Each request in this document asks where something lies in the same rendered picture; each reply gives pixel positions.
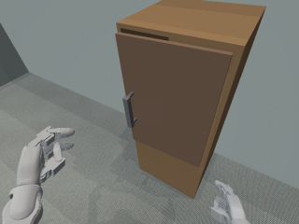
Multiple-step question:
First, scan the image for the cupboard door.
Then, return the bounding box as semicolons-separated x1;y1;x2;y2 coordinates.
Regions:
115;32;234;168

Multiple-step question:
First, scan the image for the left robot forearm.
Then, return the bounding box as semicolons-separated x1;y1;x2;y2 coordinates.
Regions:
2;184;43;224

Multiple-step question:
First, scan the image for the handle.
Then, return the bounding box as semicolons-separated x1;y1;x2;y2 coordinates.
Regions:
122;91;137;129

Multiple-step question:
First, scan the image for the right robot hand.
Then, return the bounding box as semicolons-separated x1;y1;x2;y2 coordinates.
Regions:
210;180;248;224

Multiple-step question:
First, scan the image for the left robot hand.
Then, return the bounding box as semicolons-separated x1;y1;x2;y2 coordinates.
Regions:
16;126;75;187

